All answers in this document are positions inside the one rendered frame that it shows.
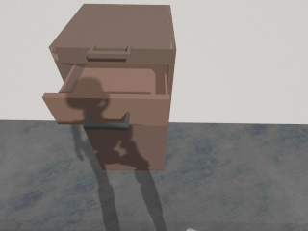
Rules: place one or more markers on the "cabinet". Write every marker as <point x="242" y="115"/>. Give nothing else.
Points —
<point x="147" y="32"/>

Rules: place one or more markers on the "drawer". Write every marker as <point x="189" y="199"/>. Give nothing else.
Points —
<point x="110" y="91"/>

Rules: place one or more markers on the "handle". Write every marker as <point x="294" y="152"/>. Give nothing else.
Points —
<point x="120" y="126"/>
<point x="109" y="54"/>

